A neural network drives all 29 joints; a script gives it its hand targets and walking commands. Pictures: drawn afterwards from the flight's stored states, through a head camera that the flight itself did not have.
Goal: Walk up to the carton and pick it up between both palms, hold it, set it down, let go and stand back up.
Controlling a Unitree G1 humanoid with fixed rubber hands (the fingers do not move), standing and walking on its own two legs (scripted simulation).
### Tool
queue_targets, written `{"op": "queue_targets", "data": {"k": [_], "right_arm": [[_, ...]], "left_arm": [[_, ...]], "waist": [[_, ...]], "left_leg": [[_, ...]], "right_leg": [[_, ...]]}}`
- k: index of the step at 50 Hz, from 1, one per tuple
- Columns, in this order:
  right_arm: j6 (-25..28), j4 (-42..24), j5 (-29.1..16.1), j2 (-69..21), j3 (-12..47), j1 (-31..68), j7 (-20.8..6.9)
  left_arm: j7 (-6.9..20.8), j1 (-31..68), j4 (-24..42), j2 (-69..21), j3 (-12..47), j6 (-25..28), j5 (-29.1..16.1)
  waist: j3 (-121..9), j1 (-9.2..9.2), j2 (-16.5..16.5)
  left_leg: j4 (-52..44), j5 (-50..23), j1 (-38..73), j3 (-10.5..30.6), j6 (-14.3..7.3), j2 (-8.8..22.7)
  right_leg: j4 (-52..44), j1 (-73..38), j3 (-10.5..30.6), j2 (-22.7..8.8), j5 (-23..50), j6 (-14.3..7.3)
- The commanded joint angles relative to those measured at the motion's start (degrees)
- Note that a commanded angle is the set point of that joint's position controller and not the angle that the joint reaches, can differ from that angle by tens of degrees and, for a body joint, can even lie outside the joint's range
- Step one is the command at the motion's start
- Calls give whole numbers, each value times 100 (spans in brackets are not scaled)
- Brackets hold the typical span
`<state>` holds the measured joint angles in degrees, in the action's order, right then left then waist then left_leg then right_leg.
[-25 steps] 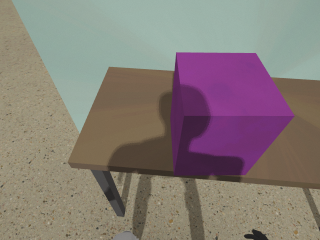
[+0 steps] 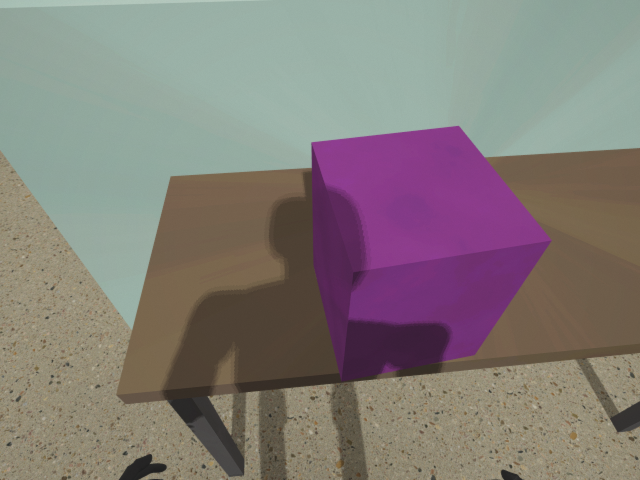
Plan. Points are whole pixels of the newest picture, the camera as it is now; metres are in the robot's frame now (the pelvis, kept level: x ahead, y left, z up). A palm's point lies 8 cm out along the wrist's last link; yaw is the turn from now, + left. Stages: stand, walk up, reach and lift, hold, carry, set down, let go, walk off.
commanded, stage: walk up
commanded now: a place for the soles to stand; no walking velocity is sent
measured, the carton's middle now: (398, 256) +0.39 -0.10 +0.07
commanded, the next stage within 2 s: none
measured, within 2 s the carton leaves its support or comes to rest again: neither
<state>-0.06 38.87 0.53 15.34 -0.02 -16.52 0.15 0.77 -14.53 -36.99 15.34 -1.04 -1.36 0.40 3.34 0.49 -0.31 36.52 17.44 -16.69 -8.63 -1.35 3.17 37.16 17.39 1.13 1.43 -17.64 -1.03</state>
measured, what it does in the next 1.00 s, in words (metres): steps to the right: right foot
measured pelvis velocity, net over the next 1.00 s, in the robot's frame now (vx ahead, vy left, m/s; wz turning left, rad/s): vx -0.06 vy -0.11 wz -0.16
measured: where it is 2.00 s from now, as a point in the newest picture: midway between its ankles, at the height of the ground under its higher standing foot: outside the picture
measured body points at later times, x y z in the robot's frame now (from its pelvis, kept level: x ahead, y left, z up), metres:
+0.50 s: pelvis +0.01 -0.01 +0.00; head +0.02 -0.01 +0.45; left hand +0.12 +0.25 -0.11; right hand +0.09 -0.28 -0.11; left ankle +0.02 +0.10 -0.72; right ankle +0.03 -0.11 -0.72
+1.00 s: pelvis -0.06 -0.11 -0.01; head -0.02 -0.13 +0.44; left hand +0.13 +0.11 -0.11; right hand -0.05 -0.42 -0.13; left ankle -0.04 +0.05 -0.66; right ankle -0.01 -0.25 -0.72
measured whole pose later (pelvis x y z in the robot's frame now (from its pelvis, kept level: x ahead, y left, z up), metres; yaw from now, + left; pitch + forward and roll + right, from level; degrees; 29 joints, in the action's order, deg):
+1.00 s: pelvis -0.06 -0.11 -0.01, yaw -9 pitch -4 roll +1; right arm -1.9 40.8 -0.4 19.2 -4.6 -19.1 4.3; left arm 3.3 -6.4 -38.2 13.6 -0.9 -4.3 1.9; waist 9.8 -0.2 -1.0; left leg 65.3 35.4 -26.2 1.9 -0.5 2.2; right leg 40.9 21.8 2.3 -1.6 -15.5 -0.8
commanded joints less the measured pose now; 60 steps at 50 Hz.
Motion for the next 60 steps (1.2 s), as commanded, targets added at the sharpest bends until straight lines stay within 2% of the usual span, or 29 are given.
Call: {"op": "queue_targets", "data": {"k": [1, 4, 13, 26, 27, 28, 29, 30, 31, 32, 34, 36, 39, 40, 41, 42, 43, 44, 45, 46, 47, 48, 49, 50, 54, 56, 58, 59, 60], "right_arm": [[186, -611, -23, 965, -257, 144, 27], [159, -628, -29, 938, -246, 63, 12], [105, -693, 3, 982, -287, 37, 24], [64, -638, 16, 938, -295, -76, 40], [124, -234, 147, 1290, -528, -864, 281], [130, -115, 225, 1598, -612, -1108, 388], [134, -141, 244, 1638, -656, -954, 443], [146, -137, 258, 1570, -686, -1010, 475], [150, -104, 271, 1455, -687, -1013, 509], [168, -98, 298, 1399, -677, -858, 534], [215, -107, 353, 1344, -656, -426, 554], [229, -143, 362, 1398, -667, -279, 541], [208, -219, 306, 1524, -720, -247, 495], [185, -241, 271, 1578, -730, -193, 487], [158, -266, 204, 1590, -698, -69, 465], [115, -259, 194, 1400, -636, -277, 427], [65, -286, 173, 1110, -544, -627, 372], [8, -517, 9, 827, -520, -633, 350], [-99, -477, -45, 900, -576, -202, 459], [-132, -461, -140, 1092, -644, -188, 464], [-86, -394, -200, 987, -629, -397, 471], [-40, -305, -176, 923, -610, -703, 471], [2, -239, -99, 932, -617, -1017, 447], [36, -222, -36, 937, -625, -1153, 394], [29, -527, 39, 792, -610, -939, 144], [25, -587, 29, 688, -637, -1112, 57], [78, -500, 21, 661, -724, -1546, -8], [132, -496, 10, 674, -742, -1612, -5], [154, -554, 84, 954, -772, -1554, 14]], "left_arm": [[19, -138, 393, 757, -242, 150, 26], [32, -85, 342, 780, -241, 181, -5], [39, -68, 233, 801, -263, 197, -16], [19, -206, 199, 877, -295, 177, -42], [214, 323, 513, 1074, -314, 18, 308], [266, 232, 536, 878, -298, -50, 371], [297, 132, 516, 683, -268, -137, 439], [298, 189, 567, 644, -267, -225, 474], [297, 316, 575, 702, -297, -286, 475], [292, 440, 614, 728, -329, -312, 444], [301, 506, 656, 531, -314, -348, 363], [345, 584, 648, 383, -278, -348, 272], [433, 658, 579, 358, -302, -255, 195], [462, 549, 502, 412, -341, -207, 193], [485, 307, 389, 532, -399, -140, 197], [475, -8, 208, 794, -477, -81, 191], [434, -271, 134, 1246, -597, -54, 182], [364, -51, 365, 1893, -714, -81, 189], [279, 306, 321, 1913, -761, -152, 44], [219, 463, 265, 1578, -646, -182, 51], [144, 577, 238, 1503, -584, -215, 150], [51, 763, 309, 1471, -575, -226, 196], [6, 931, 355, 1229, -512, -208, 158], [-2, 1057, 374, 996, -436, -209, 163], [-149, 878, 286, 942, -399, -118, 179], [-206, 802, 193, 1076, -432, -118, 201], [-204, 987, 158, 1163, -396, -152, 136], [-168, 821, 108, 1019, -321, -166, 93], [-103, 530, 200, 597, -196, -141, 32]], "waist": [[-383, -150, -129], [-429, -109, -209], [-318, -47, -79], [-338, -34, 240], [12, 40, 440], [-175, 84, -149], [-167, 114, -718], [-207, 201, -720], [-167, 235, -457], [-76, 191, -304], [29, 7, -398], [-31, -7, -723], [-258, 10, -1063], [-365, -72, -1005], [-470, -244, -769], [-683, -358, -145], [-870, -528, 1000], [-877, -723, 2221], [-598, -872, 1910], [-366, -751, 1442], [-367, -647, 1303], [-320, -425, 1330], [-342, -250, 1335], [-382, -201, 1209], [-338, -264, 758], [-449, -177, 794], [-420, 155, 675], [-418, 211, 369], [-396, 167, -742]], "left_leg": [[-1379, -335, -83, 1103, -324, 942], [-1367, -307, 132, 895, -271, 869], [-1345, 212, 371, 684, -297, 903], [-927, 146, 819, 468, -205, 667], [-1093, -848, 1183, 1051, -516, 1260], [-1414, -1938, 1540, 1346, -988, 2088], [-1528, -2902, 1579, 1594, -1571, 2847], [-1640, -3310, 1627, 1822, -2005, 3297], [-1724, -3331, 1438, 1762, -2115, 3351], [-1713, -3352, 1219, 1519, -1976, 3174], [-1622, -3146, 1040, 928, -1491, 2652], [-1477, -2912, 971, 542, -1264, 2338], [-1068, -2412, 498, 148, -975, 1968], [-863, -2145, 210, 48, -865, 1825], [-558, -1824, -207, -77, -726, 1657], [27, -1402, -423, -232, -541, 1325], [924, -294, -783, -401, -253, 825], [2124, 2566, -1351, -186, 70, -236], [3094, 2872, -985, 701, 47, -33], [3367, 2467, -1305, 1094, 17, -255], [3510, 2175, -1635, 1334, 30, -415], [3501, 1891, -1559, 1435, 51, -357], [3459, 1571, -1246, 1420, 83, -298], [3350, 1409, -1094, 1222, 139, -317], [2004, 1522, -967, 1250, 304, -178], [912, 1556, -441, 1203, 195, -183], [-539, 418, 750, 951, -45, -381], [-1054, 182, 1135, 1295, -156, -382], [-1743, 1553, 1123, 3063, -523, 464]], "right_leg": [[-554, -403, 731, -467, 1166, -218], [-634, -318, 780, -473, 1215, -223], [-794, 42, 899, -345, 991, -213], [-1073, 554, 1415, -362, 845, -341], [-177, 1021, 982, -73, 2196, -362], [501, 1225, 453, 26, 1501, -61], [1324, 1384, 214, -45, -629, 127], [2391, 1722, 317, -223, -1382, 212], [2979, 1786, 452, -321, -1435, 263], [3131, 1694, 676, -426, -1289, 285], [2779, 1513, 868, -608, -826, 339], [2121, 1238, 658, -669, -629, 387], [881, 291, 222, -610, -570, 230], [421, -185, -4, -478, -215, 143], [-199, -866, -243, -286, 580, 27], [-581, -1380, -274, -14, 835, -89], [-791, -1680, 325, -284, 1381, -353], [-1636, -1094, 2438, -1731, 1490, -1381], [-1976, 80, 2571, -1993, 200, -1929], [-1881, -84, 2006, -1660, 269, -1768], [-1537, -393, 1579, -1621, 837, -1639], [-1372, -276, 1434, -1656, 933, -1548], [-1303, -49, 1345, -1656, 647, -1479], [-1326, 43, 1347, -1654, 321, -1468], [-1629, -103, 2026, -2118, -822, -1461], [-1608, -116, 1908, -2089, -1081, -1185], [-1316, 564, 1337, -1820, -1218, -706], [-891, 980, 926, -1571, -1499, -390], [301, 1678, 209, -1005, -1700, 78]]}}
